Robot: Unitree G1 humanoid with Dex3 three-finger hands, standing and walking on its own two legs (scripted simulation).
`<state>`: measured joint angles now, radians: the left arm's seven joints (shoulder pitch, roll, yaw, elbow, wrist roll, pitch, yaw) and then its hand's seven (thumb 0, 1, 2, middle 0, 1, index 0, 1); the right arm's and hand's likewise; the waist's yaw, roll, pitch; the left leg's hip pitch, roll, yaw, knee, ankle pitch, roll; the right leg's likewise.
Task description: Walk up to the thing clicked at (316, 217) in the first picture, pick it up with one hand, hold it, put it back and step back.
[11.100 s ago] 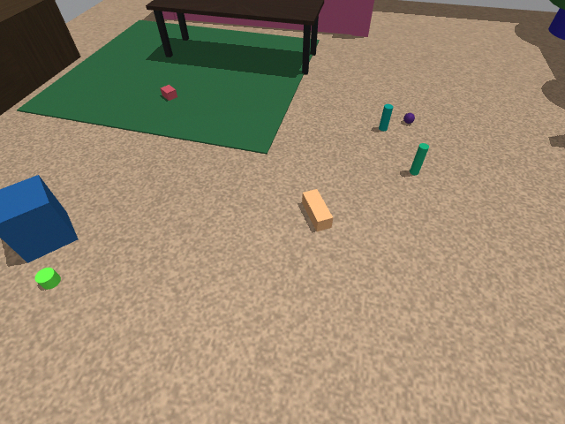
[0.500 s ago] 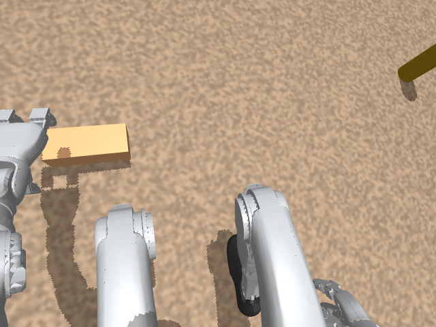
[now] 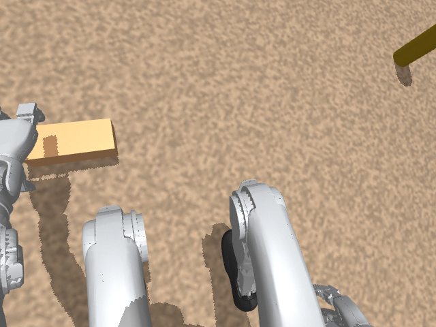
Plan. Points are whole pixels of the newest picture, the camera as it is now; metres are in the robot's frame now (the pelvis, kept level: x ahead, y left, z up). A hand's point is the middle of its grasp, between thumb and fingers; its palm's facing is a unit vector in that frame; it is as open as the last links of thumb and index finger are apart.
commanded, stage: rise first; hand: left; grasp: from above
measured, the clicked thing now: (72, 142) +0.49 +0.24 -0.30
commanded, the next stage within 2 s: approach in 1.60 s
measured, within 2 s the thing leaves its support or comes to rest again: neither
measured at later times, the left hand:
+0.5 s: hand (28, 152) +0.44 +0.29 -0.19, palm faces -0.45 -0.06 -0.89, open 14.1 cm
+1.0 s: hand (34, 144) +0.46 +0.28 -0.19, palm faces -0.44 -0.05 -0.90, open 14.2 cm
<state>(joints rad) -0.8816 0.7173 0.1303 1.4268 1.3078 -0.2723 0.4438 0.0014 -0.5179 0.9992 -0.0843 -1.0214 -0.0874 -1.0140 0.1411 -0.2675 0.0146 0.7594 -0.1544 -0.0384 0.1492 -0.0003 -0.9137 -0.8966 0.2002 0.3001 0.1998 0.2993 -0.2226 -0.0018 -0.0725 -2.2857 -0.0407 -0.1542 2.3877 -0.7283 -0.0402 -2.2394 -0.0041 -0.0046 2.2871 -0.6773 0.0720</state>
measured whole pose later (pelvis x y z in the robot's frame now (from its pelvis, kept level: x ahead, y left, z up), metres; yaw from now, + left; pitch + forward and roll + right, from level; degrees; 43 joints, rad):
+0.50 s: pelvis +0.00 +0.00 -0.01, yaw +0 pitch +35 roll -8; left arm -0.94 0.73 0.10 1.49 1.32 -0.26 0.46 0.00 -0.55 1.04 -0.10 -1.01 -0.08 -1.02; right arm 0.13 -0.27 0.04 0.76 -0.16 -0.05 0.15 0.00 -0.92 -0.90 0.20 0.30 0.20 0.30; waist -0.24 0.00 -0.07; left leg -2.31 -0.04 -0.16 2.42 -0.72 -0.04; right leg -2.26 0.00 -0.01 2.31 -0.67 0.07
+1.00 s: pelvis +0.00 +0.00 -0.01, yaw -1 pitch +35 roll -9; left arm -0.98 0.74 0.09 1.52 1.32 -0.24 0.46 0.00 -0.57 1.06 -0.09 -1.02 -0.07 -1.03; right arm 0.17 -0.28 0.06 0.75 -0.16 -0.05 0.15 0.00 -0.91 -0.90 0.20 0.30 0.20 0.30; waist -0.27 0.00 -0.07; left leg -2.33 -0.04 -0.16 2.42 -0.71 -0.03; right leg -2.27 0.00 -0.01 2.30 -0.66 0.07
